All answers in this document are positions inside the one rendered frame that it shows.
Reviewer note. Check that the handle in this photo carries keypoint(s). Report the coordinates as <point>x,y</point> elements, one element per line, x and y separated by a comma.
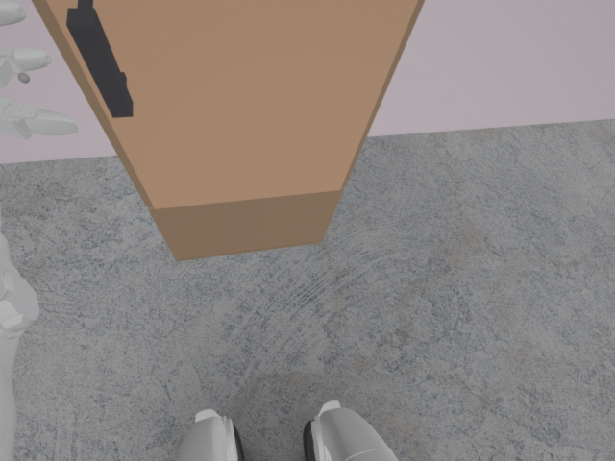
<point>85,27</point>

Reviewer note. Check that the right robot thigh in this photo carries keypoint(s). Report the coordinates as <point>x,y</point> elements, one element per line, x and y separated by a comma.
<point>340,434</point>

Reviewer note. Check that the robot left shin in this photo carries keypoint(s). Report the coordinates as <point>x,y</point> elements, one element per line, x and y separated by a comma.
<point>207,413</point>

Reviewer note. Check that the robot left upper arm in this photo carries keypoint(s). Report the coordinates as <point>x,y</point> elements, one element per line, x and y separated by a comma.
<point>19,309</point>

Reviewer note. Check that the robot left hand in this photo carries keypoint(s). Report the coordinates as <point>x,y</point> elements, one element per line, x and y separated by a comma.
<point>16,119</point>

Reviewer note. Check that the cupboard door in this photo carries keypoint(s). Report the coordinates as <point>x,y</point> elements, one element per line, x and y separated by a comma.
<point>245,99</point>

